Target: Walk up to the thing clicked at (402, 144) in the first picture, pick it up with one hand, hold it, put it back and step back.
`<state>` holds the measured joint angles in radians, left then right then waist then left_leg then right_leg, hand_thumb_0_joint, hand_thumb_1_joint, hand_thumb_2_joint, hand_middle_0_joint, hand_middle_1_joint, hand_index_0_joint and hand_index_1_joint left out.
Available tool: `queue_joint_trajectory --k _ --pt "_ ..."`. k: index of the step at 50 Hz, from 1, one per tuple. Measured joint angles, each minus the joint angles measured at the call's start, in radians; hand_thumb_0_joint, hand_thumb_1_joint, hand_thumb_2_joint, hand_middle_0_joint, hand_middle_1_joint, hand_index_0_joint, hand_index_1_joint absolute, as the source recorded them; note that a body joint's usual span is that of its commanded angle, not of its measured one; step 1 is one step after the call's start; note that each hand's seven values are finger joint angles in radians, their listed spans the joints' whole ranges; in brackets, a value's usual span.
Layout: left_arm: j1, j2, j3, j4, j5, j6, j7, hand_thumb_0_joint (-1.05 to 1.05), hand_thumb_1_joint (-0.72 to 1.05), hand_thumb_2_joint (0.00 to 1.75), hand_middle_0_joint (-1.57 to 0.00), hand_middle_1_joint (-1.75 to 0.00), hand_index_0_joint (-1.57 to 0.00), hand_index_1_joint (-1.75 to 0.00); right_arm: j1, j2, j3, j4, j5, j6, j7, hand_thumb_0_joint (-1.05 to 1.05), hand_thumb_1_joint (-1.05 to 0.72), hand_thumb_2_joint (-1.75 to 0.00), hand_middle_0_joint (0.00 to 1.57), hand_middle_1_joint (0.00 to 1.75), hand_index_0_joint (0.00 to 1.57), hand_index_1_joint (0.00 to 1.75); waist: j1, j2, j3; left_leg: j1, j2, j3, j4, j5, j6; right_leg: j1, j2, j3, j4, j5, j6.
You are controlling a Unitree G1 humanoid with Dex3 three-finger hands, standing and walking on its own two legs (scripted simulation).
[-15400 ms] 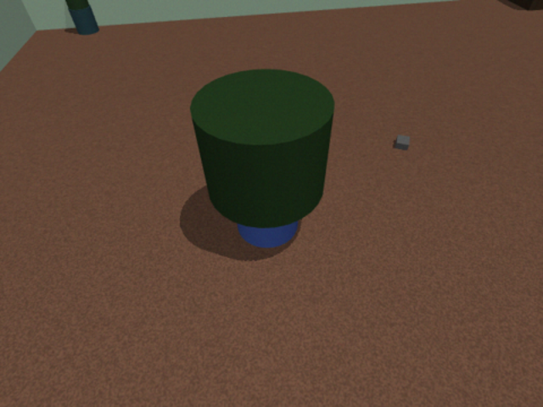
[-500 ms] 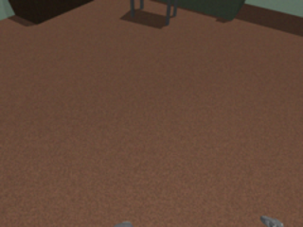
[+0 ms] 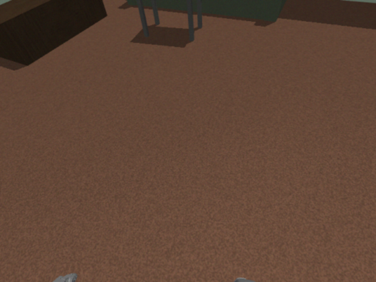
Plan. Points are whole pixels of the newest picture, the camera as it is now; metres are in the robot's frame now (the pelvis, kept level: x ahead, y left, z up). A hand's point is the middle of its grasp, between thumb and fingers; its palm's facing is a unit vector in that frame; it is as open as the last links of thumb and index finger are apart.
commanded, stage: walk up
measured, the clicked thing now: out of the picture -0.75 +0.98 -0.74
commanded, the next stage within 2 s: none
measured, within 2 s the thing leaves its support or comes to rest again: neither
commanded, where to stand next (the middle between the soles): +0.38 +0.05 m, yaw +0 degrees
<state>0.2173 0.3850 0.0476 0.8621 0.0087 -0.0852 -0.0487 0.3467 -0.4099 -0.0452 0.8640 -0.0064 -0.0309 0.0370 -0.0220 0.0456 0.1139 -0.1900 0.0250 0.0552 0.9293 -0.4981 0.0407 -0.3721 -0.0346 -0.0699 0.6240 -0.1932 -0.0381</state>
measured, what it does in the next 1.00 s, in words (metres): walks ahead, turning left: left foot, then right foot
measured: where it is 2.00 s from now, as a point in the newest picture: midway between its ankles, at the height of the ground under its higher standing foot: (219, 258)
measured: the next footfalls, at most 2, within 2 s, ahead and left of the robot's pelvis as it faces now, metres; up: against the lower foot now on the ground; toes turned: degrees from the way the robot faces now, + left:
left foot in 0.42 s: +0.25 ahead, +0.19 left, +0.00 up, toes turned +18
right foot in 0.94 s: +0.53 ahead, -0.04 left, +0.00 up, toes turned +35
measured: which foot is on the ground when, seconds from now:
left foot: up 0.00-0.40, down 0.42-0.96, up 0.98-1.00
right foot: down 0.00-0.42, up 0.44-0.92, down 0.94-1.00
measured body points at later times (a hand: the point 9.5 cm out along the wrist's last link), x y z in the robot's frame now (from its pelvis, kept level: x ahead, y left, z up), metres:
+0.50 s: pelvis +0.16 +0.06 -0.01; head +0.15 +0.11 +0.43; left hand +0.21 +0.40 -0.14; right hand +0.27 -0.27 -0.08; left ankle +0.21 +0.18 -0.72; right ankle +0.11 -0.08 -0.68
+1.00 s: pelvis +0.34 +0.00 -0.01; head +0.39 +0.03 +0.44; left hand +0.27 +0.34 -0.11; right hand +0.60 -0.25 -0.10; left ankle +0.22 +0.16 -0.70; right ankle +0.49 -0.06 -0.72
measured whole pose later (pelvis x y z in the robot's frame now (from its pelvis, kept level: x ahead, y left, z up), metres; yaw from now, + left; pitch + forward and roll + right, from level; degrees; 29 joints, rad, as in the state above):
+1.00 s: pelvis +0.34 +0.00 -0.01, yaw +35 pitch -2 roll +1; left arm 0.09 0.42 0.07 0.80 0.02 0.05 -0.05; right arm 0.27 -0.48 -0.06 0.81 -0.01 0.01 -0.06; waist 0.01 -0.02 0.17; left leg -0.33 -0.02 -0.22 0.85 -0.49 -0.02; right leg -0.43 -0.05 0.03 0.67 -0.22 0.03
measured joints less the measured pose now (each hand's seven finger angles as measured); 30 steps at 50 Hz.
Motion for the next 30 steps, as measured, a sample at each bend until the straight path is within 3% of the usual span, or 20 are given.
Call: queue_joint_trajectory --k 3,8,11,14,18,21,23,25,27,30 --pt "0.013 -0.017 -0.012 -0.015 -0.011 -0.005 0.009 0.01 0.9 0.9 -0.21 -0.3 -0.2 -0.3 -0.017 -0.005 0.009 0.013 0.005 0.007 0.004 0.01 -0.91 -0.9 0.2 0.3 0.2 0.3 0.021 0.004 -0.006 -0.128 -0.016 -0.037 0.157 0.057 0.005 0.062 -0.003 0.004 -0.056 -0.002 -0.002" --pt "0.062 -0.021 -0.019 -0.013 -0.008 -0.007 0.012 0.01 0.9 0.9 -0.21 -0.3 -0.2 -0.3 -0.039 -0.02 -0.003 0.002 0.001 0.005 0.018 0.01 -0.91 -0.9 0.2 0.3 0.2 0.3 0.031 0.023 -0.021 -0.264 0.03 -0.092 0.087 0.184 -0.016 0.156 0.012 -0.003 -0.15 0.002 0.002" --pt "0.054 -0.002 -0.015 -0.016 0.005 0.027 -0.002 0.01 0.9 0.9 -0.21 -0.3 -0.21 -0.3 -0.032 -0.016 -0.01 0.011 -0.007 0.036 0.037 0.01 -0.91 -0.9 0.2 0.3 0.2 0.3 0.016 0.01 -0.035 -0.326 0.069 -0.056 0.017 0.271 -0.041 0.211 -0.002 -0.052 -0.183 -0.017 0.012" --pt "0.026 0.018 -0.001 -0.039 0.014 0.038 -0.006 0.01 0.9 0.9 -0.21 -0.3 -0.21 -0.3 -0.023 -0.011 -0.005 0.039 -0.016 0.059 0.059 0.01 -0.91 -0.9 0.2 0.3 0.2 0.3 0.032 -0.03 -0.047 -0.348 0.098 -0.001 -0.083 0.305 -0.05 0.255 -0.025 -0.093 -0.198 -0.046 0.024" --pt "0.0 0.048 0.01 -0.055 0.027 0.049 -0.017 0.01 0.9 0.9 -0.21 -0.3 -0.21 -0.3 -0.033 -0.015 -0.009 0.046 -0.01 0.054 0.072 0.01 -0.9 -0.9 0.2 0.3 0.2 0.3 0.046 -0.074 -0.052 -0.31 0.112 0.022 -0.209 0.348 -0.04 0.286 -0.045 -0.134 -0.153 -0.118 0.048" --pt "0.0 0.071 0.018 -0.053 0.038 0.074 -0.023 0.01 0.9 0.9 -0.21 -0.3 -0.21 -0.3 -0.015 -0.032 -0.02 0.028 -0.003 0.03 0.062 0.01 -0.9 -0.9 0.2 0.3 0.2 0.3 0.043 -0.104 -0.083 -0.214 0.09 0.045 -0.283 0.292 -0.015 0.265 -0.078 -0.148 -0.006 -0.244 0.045" --pt "-0.009 0.091 0.026 -0.04 0.038 0.097 -0.021 0.01 0.9 0.9 -0.21 -0.3 -0.2 -0.3 -0.022 -0.027 -0.034 0.019 -0.007 0.013 0.032 0.01 -0.9 -0.9 0.2 0.3 0.2 0.3 0.021 -0.162 -0.081 -0.216 0.037 0.057 -0.212 0.242 -0.011 0.189 -0.11 -0.071 0.218 -0.338 0.022" --pt "-0.034 0.09 0.018 -0.028 0.036 0.121 -0.02 0.01 0.9 0.9 -0.21 -0.3 -0.2 -0.3 -0.021 -0.014 -0.028 0.009 -0.005 0.004 0.007 0.01 -0.9 -0.9 0.2 0.3 0.2 0.3 -0.001 -0.177 -0.061 -0.215 0.015 0.042 -0.175 0.209 -0.005 0.091 -0.048 0.016 0.42 -0.361 0.025" --pt "-0.063 0.086 0.0 -0.031 0.035 0.12 -0.023 0.01 0.9 0.9 -0.2 -0.3 -0.2 -0.3 -0.013 0.008 -0.01 0.01 0.0 0.001 -0.005 0.01 -0.9 -0.9 0.2 0.3 0.2 0.3 -0.017 -0.184 -0.028 -0.177 -0.008 0.011 -0.227 0.226 0.001 0.001 -0.005 0.051 0.521 -0.322 0.035" --pt "-0.087 0.07 -0.012 -0.053 0.023 0.114 -0.035 0.01 0.9 0.9 -0.2 -0.3 -0.2 -0.3 0.019 0.032 0.019 0.005 0.006 -0.005 -0.021 0.01 -0.9 -0.9 0.2 0.3 0.2 0.3 -0.025 -0.181 0.01 -0.101 -0.034 -0.038 -0.346 0.273 -0.002 -0.114 -0.002 0.08 0.528 -0.218 0.044"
